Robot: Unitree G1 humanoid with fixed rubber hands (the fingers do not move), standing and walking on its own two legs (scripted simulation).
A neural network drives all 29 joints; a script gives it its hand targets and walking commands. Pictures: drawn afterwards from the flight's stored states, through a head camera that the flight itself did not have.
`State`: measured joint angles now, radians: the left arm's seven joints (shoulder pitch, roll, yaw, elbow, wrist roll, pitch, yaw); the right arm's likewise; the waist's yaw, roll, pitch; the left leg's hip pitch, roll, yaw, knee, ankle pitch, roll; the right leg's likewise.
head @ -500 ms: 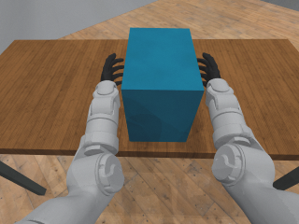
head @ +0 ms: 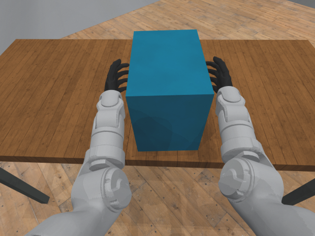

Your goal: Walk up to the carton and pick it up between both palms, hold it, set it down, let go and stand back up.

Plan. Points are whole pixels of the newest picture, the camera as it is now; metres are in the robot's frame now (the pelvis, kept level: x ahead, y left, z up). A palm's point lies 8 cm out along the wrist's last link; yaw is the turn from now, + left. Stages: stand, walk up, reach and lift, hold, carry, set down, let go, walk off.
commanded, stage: set down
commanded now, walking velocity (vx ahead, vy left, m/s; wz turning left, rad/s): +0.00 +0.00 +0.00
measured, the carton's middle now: (166, 91) +0.49 -0.01 +0.07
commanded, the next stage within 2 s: none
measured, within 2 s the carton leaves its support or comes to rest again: neither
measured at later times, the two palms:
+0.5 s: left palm (113, 91) +0.44 +0.12 +0.13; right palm (222, 89) +0.44 -0.15 +0.13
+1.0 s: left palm (113, 92) +0.44 +0.13 +0.12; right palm (223, 92) +0.44 -0.16 +0.12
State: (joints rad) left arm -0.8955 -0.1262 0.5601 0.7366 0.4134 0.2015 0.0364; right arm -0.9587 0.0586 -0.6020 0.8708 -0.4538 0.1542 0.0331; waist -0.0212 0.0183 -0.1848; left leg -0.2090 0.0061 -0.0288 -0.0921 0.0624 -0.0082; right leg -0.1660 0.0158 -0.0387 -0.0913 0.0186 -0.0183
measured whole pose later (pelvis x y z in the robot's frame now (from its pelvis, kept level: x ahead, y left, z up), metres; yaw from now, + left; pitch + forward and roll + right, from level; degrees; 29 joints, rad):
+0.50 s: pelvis +0.00 +0.00 +0.00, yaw +0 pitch +13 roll +0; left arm -0.88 -0.13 0.58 0.70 0.44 0.16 -0.01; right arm -0.94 0.08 -0.61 0.82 -0.48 0.11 0.06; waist -0.02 0.03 -0.16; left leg -0.20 0.01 -0.02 -0.09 0.06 -0.01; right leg -0.16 0.02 -0.03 -0.09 0.02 -0.02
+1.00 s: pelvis +0.00 +0.00 +0.00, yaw -1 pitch +14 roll +0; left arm -0.88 -0.06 0.51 0.80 0.35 0.18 0.00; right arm -0.96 0.01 -0.53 0.96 -0.38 0.12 0.07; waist -0.02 0.02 -0.17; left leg -0.21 0.01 -0.01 -0.09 0.06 -0.01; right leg -0.17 0.01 -0.02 -0.09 0.02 -0.01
